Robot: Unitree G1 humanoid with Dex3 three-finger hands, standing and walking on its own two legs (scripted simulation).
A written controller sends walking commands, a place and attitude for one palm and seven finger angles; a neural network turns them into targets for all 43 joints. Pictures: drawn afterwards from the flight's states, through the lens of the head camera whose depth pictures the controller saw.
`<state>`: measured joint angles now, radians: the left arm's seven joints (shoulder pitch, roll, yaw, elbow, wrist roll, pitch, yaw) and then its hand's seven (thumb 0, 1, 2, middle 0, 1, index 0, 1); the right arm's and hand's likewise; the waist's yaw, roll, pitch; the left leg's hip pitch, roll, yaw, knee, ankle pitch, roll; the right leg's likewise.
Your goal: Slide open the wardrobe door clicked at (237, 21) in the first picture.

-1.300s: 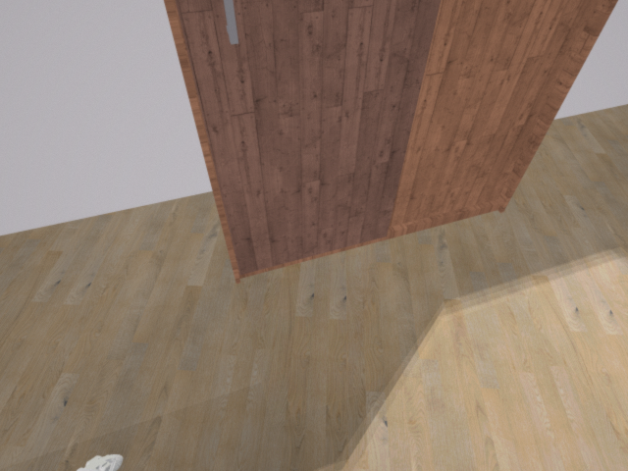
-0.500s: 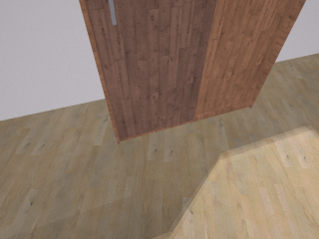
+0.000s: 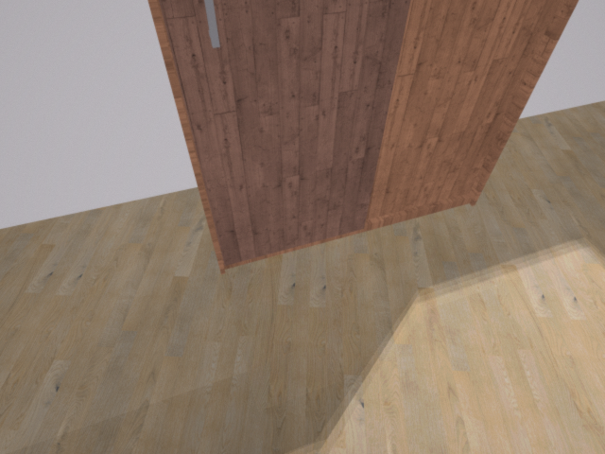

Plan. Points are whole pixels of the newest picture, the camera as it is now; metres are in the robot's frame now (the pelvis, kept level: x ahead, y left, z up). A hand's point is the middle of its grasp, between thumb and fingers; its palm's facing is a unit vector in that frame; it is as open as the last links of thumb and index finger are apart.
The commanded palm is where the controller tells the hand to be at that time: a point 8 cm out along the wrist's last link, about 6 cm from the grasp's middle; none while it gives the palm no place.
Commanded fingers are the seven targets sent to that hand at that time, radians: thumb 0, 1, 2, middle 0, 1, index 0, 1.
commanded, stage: look at it before walking up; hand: left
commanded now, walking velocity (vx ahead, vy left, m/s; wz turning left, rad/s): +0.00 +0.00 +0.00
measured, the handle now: out of the picture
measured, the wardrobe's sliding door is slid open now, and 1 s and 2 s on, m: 0.00 0.00 0.00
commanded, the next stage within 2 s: walk to a spot facing it in 0.14 s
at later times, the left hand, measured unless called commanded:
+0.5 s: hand out of the picture +0.06 +0.22 -0.17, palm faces -0.09 -0.95 -0.30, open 7.4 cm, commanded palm none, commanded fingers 0.00 0.90 0.90 -0.20 -0.30 -0.20 -0.30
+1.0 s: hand out of the picture +0.07 +0.17 -0.16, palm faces -0.20 -0.96 -0.20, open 7.4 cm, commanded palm none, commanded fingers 0.00 0.90 0.90 -0.20 -0.30 -0.20 -0.30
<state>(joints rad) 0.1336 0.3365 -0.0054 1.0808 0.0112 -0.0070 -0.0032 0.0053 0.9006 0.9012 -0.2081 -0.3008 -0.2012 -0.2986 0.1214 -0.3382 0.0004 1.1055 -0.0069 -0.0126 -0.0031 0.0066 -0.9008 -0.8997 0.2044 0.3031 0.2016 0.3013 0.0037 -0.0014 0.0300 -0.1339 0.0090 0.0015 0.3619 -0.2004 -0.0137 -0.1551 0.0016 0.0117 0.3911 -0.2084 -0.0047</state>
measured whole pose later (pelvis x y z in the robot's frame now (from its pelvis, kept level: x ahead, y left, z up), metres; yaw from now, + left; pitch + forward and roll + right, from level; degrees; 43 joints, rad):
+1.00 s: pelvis +0.09 -0.02 +0.00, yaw -20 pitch +1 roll +0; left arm 0.48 0.16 0.05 1.02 0.03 -0.04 0.00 0.01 0.90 0.90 -0.21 -0.30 -0.20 -0.30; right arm 0.13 -0.20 -0.07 0.92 -0.02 0.00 0.02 0.01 -0.90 -0.90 0.20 0.30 0.20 0.30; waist 0.08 0.00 0.02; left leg -0.53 0.07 0.02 0.81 -0.26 -0.06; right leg -0.08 0.07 0.17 0.37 -0.29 -0.04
